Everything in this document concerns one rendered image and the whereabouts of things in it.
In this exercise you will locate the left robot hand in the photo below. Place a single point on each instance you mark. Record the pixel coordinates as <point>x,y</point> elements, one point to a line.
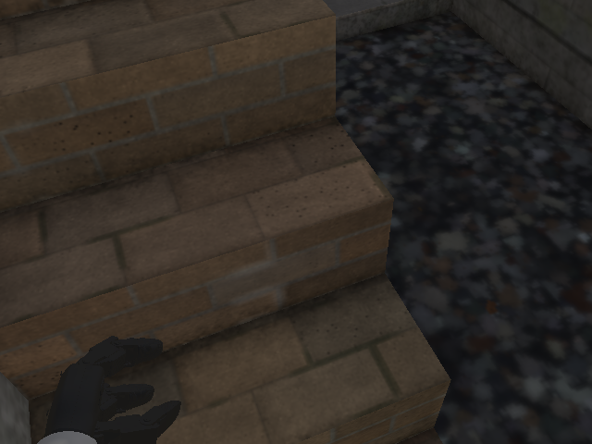
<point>84,403</point>

